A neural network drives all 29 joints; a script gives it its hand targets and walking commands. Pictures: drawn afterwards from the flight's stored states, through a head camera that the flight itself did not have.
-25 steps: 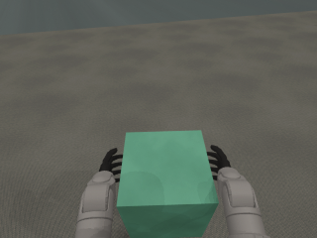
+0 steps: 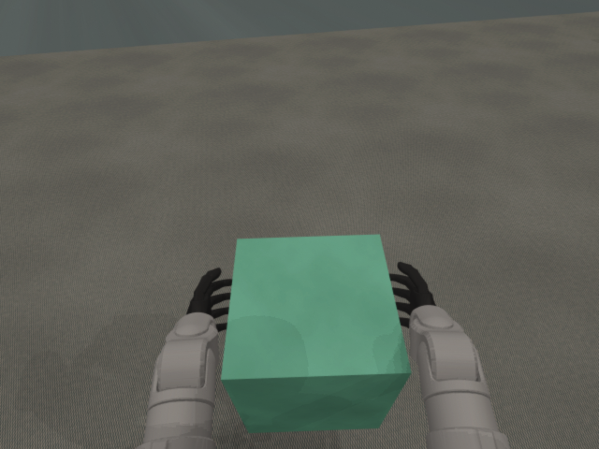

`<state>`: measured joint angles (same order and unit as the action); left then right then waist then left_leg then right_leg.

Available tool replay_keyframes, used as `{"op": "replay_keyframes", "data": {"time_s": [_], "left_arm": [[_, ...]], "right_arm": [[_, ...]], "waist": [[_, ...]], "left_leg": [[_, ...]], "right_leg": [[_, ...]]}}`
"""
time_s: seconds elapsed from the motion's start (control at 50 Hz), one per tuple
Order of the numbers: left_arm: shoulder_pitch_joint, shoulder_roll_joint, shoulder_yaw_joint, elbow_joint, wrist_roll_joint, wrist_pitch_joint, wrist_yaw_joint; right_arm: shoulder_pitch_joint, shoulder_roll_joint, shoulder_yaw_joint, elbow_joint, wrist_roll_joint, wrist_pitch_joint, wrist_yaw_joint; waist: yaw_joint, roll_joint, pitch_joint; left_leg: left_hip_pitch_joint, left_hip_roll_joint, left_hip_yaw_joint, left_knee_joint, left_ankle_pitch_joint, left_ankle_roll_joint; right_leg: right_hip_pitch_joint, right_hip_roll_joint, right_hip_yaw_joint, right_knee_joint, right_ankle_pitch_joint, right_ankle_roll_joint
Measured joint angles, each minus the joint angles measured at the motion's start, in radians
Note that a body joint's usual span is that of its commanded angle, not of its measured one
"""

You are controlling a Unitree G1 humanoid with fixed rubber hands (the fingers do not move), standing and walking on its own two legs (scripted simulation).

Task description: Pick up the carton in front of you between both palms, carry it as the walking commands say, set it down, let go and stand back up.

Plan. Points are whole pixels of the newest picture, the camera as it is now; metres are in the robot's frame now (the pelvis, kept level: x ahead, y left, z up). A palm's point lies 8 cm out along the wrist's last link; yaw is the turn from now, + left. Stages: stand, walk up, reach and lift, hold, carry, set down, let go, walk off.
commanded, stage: carry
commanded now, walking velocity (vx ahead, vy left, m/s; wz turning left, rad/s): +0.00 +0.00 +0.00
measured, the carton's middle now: (311, 338) +0.30 +0.00 -0.04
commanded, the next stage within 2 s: hold in 0.12 s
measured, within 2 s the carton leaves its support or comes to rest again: neither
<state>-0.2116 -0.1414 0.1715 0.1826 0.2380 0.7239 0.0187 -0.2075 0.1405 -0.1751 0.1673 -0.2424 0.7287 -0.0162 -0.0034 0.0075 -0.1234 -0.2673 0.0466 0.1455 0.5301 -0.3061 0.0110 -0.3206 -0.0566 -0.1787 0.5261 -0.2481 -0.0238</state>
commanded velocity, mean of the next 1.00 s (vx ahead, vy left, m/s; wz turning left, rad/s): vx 0.00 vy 0.00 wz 0.00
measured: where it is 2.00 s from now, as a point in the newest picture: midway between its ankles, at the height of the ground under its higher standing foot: outside the picture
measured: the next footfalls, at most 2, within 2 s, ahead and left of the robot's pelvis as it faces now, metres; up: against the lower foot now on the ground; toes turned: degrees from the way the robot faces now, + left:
none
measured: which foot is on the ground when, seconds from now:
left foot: down 0.00-1.00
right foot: down 0.00-1.00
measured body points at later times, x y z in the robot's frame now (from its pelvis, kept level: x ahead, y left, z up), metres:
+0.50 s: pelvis -0.03 +0.00 +0.01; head -0.07 -0.01 +0.46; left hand +0.26 +0.16 +0.05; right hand +0.27 -0.14 +0.04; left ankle -0.02 +0.11 -0.73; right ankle +0.01 -0.11 -0.73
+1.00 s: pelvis -0.06 -0.01 +0.00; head -0.13 -0.03 +0.44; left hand +0.25 +0.16 +0.06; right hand +0.27 -0.14 +0.06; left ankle -0.02 +0.11 -0.73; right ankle +0.01 -0.10 -0.73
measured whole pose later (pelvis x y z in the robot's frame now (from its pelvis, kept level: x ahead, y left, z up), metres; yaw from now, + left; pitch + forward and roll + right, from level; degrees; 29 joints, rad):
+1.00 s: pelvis -0.06 -0.01 +0.00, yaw +4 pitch -11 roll +0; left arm -0.42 -0.18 0.40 0.47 0.38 0.64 -0.05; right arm -0.42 0.20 -0.39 0.42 -0.39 0.68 0.02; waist -0.02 0.03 0.03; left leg -0.10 -0.02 -0.05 0.53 -0.25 0.02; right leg -0.11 0.03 -0.04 0.48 -0.20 -0.04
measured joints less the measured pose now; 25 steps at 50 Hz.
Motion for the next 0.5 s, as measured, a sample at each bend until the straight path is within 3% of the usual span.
{"op": "replay_keyframes", "data": {"time_s": [0.14, 0.22, 0.5], "left_arm": [[-0.001, -0.001, -0.006, -0.016, -0.007, 0.006, 0.004], [0.012, 0.002, -0.019, -0.020, 0.004, 0.000, -0.006], [-0.035, -0.007, 0.032, 0.048, 0.029, -0.012, -0.018]], "right_arm": [[0.008, -0.001, 0.002, -0.018, 0.002, -0.002, 0.001], [0.024, -0.003, 0.012, -0.041, 0.002, 0.007, -0.001], [-0.038, 0.008, -0.021, 0.038, -0.036, 0.000, 0.013]], "waist": [[0.006, -0.002, 0.022], [-0.005, 0.012, 0.108], [-0.009, 0.020, 0.174]], "left_leg": [[0.017, -0.002, -0.002, -0.004, 0.004, 0.008], [0.133, -0.033, -0.095, -0.083, 0.052, -0.002], [0.207, -0.042, -0.102, -0.111, 0.084, 0.008]], "right_leg": [[0.020, 0.000, -0.002, -0.007, 0.003, 0.000], [0.148, 0.044, 0.088, -0.099, 0.040, 0.012], [0.231, 0.042, 0.091, -0.144, 0.094, 0.007]]}}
